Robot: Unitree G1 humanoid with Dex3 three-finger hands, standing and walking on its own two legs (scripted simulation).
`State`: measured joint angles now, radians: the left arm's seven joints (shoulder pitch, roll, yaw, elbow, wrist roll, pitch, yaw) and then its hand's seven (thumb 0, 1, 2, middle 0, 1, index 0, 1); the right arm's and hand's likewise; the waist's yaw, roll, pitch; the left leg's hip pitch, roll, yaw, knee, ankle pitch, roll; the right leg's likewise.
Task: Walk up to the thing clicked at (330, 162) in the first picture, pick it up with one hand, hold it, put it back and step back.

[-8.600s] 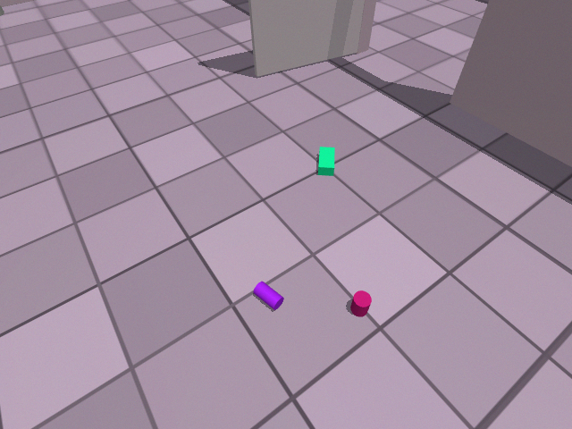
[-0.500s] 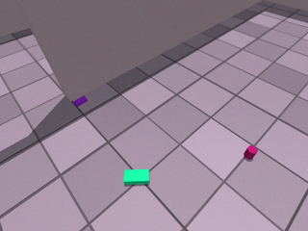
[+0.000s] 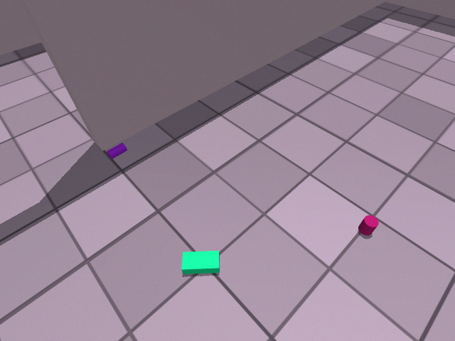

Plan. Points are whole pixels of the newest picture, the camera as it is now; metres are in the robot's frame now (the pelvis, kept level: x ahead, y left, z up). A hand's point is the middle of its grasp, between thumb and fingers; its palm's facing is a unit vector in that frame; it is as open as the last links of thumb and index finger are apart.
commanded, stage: stand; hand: left
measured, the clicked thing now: (201, 262) +0.56 +0.16 -0.75
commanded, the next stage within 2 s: walk up in 0.22 s
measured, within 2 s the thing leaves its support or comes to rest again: neither
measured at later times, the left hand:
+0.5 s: hand out of the picture +0.08 +0.24 -0.16, palm faces -0.04 -0.92 -0.38, open 7.4 cm
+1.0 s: hand (175, 324) +0.19 +0.14 -0.18, palm faces +0.04 -0.94 -0.34, open 7.4 cm
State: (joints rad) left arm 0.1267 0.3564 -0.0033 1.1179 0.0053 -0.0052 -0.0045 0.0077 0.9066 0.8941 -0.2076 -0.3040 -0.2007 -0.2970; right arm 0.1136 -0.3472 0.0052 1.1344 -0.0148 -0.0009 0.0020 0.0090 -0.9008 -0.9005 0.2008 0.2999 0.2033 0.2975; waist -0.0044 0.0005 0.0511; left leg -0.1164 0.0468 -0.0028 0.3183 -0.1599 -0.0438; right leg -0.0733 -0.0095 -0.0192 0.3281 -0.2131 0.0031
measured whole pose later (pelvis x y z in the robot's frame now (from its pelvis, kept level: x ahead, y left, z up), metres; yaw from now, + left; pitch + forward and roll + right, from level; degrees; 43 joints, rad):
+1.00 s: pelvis +0.12 -0.12 -0.03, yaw +2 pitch -3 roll +0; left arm 0.20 0.37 0.02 0.89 -0.02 0.00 0.00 0.01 0.91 0.89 -0.21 -0.30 -0.20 -0.30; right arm 0.16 -0.35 -0.04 0.87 -0.02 -0.01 0.00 0.01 -0.90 -0.90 0.20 0.30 0.20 0.30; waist 0.02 -0.01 0.15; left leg -0.36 0.00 -0.01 0.65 -0.24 0.02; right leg -0.27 -0.01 -0.01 0.86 -0.59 -0.02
